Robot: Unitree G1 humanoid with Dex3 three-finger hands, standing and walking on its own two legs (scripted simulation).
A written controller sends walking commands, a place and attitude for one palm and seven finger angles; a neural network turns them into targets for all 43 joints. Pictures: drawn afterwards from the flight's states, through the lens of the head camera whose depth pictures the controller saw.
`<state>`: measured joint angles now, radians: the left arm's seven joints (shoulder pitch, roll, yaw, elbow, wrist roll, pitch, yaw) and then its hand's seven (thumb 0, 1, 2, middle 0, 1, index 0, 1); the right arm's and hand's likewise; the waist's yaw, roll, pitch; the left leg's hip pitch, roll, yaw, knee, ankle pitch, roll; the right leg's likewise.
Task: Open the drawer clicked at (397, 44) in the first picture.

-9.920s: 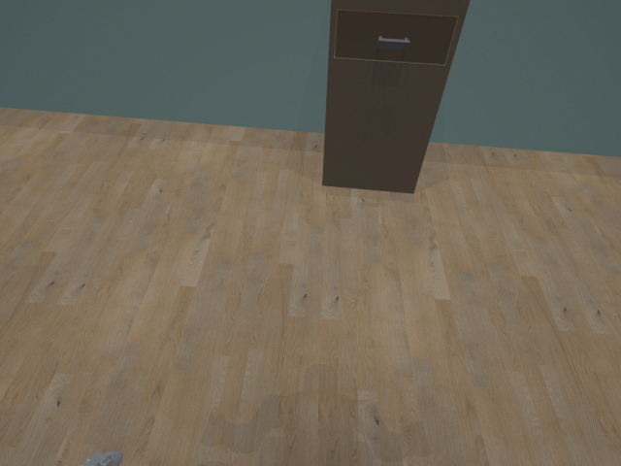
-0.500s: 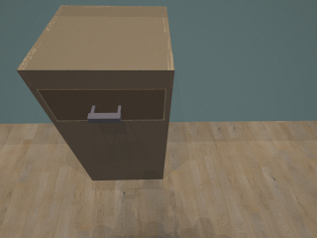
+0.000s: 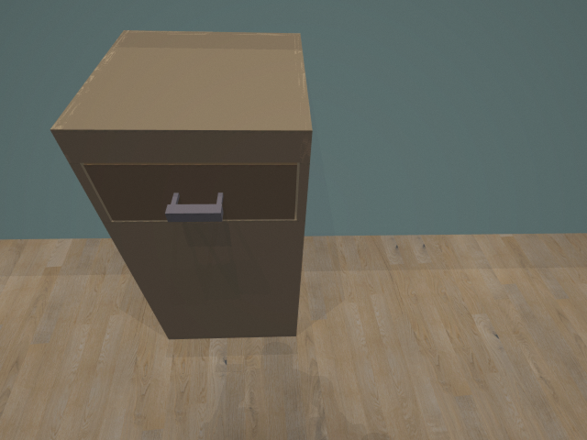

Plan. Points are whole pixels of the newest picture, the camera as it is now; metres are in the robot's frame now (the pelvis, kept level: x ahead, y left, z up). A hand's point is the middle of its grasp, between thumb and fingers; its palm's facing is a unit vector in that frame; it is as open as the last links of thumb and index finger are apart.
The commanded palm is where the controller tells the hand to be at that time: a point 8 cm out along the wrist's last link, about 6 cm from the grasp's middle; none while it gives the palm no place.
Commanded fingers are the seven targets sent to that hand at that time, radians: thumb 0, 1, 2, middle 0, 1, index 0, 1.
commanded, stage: come to a stop and stand still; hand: left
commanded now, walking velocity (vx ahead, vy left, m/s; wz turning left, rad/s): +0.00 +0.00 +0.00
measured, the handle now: (196, 205) +0.55 +0.23 -0.05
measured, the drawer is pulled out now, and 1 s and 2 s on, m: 0.00 0.00 0.00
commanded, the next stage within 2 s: look again from close up in 0.14 s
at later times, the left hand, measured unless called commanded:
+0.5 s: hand out of the picture +0.00 +0.18 -0.18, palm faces +0.04 -0.98 -0.21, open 7.4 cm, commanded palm none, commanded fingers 0.00 0.90 0.90 -0.20 -0.30 -0.20 -0.30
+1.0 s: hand (150, 414) +0.17 +0.21 -0.07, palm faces -0.08 -0.64 -0.76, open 7.5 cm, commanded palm +0.13 +0.23 -0.05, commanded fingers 0.00 0.67 0.80 -0.22 -0.45 -0.22 -0.45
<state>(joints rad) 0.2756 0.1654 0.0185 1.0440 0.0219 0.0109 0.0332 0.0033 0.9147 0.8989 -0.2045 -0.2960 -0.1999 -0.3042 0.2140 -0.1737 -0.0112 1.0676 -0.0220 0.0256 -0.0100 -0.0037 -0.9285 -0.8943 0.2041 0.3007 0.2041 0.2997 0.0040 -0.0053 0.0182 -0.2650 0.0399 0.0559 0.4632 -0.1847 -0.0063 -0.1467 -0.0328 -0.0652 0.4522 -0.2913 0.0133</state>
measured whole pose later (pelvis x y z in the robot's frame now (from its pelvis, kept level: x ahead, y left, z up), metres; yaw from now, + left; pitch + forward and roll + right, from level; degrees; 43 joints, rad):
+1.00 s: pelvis +0.01 +0.00 -0.02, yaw +0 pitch +5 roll +1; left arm 0.44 0.27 -0.06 0.15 0.48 0.06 0.29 0.02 0.86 0.87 -0.21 -0.33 -0.21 -0.34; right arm 0.26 -0.23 -0.02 0.79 -0.01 -0.20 -0.06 0.01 -0.92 -0.89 0.20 0.30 0.20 0.30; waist 0.00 0.04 -0.06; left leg -0.44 0.03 0.07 0.62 -0.26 -0.01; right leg -0.35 -0.06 -0.04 0.68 -0.40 0.01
